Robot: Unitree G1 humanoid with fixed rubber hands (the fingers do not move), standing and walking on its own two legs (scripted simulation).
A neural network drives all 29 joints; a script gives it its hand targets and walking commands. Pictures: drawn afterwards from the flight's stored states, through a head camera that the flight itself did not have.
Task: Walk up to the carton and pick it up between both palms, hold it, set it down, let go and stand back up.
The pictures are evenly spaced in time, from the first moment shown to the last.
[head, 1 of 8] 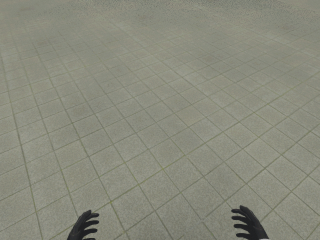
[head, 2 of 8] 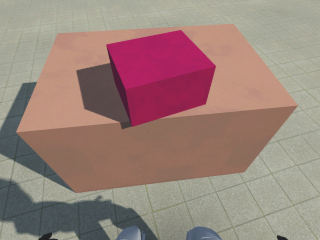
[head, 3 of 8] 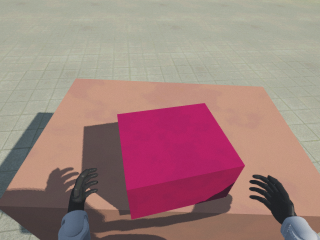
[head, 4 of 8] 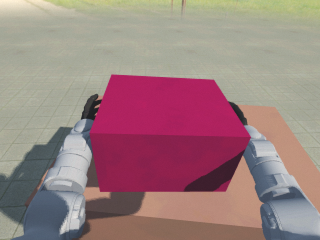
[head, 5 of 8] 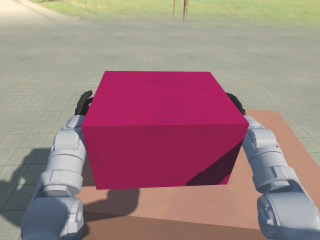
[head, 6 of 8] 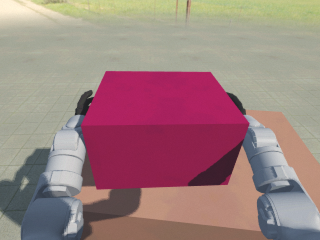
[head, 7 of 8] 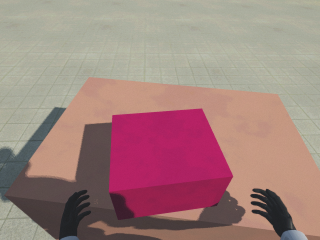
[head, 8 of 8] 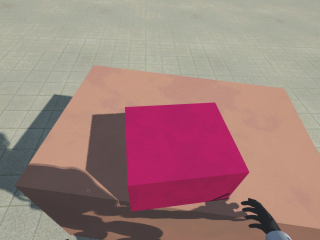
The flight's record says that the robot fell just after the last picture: no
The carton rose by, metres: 0.23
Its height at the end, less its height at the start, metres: +0.00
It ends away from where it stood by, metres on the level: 0.03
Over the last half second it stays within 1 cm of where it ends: yes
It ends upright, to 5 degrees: yes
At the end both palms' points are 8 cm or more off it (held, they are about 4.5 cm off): yes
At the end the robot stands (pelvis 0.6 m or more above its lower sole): yes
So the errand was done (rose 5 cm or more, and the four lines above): yes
